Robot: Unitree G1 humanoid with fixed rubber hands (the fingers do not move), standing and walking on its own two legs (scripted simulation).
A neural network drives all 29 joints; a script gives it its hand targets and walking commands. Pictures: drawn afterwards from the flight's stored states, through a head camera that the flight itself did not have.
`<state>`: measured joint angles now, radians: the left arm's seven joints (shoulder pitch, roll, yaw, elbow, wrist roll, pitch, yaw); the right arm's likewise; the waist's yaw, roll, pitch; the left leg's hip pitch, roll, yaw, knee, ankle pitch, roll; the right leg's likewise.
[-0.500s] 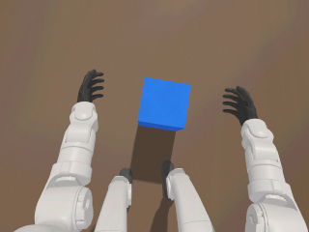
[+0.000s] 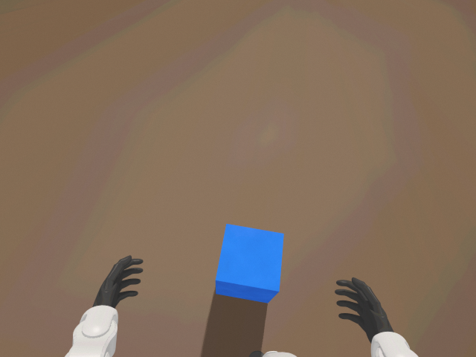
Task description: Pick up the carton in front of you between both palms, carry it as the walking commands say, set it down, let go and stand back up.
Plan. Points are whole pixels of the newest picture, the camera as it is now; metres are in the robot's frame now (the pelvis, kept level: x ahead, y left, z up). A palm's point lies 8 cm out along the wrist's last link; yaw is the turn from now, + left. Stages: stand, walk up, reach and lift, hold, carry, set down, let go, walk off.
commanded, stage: let go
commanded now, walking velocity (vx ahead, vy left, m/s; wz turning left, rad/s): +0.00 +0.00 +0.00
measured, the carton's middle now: (248, 265) +0.42 -0.09 -0.65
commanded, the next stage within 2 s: stand in 0.58 s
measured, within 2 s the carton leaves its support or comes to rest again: neither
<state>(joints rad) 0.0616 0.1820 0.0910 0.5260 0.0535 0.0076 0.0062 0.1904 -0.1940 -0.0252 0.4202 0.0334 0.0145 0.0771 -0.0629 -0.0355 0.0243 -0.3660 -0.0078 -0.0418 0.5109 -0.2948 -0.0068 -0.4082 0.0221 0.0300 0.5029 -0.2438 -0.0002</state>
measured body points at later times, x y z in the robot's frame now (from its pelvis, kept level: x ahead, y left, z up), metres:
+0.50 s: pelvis +0.00 +0.01 +0.00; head +0.01 +0.01 +0.45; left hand +0.17 +0.24 -0.07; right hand +0.18 -0.23 -0.06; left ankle -0.03 +0.12 -0.74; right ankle +0.00 -0.12 -0.74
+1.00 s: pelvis +0.01 -0.01 +0.00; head +0.02 -0.02 +0.45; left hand +0.14 +0.29 -0.08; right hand +0.16 -0.29 -0.10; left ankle -0.03 +0.12 -0.74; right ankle +0.00 -0.12 -0.74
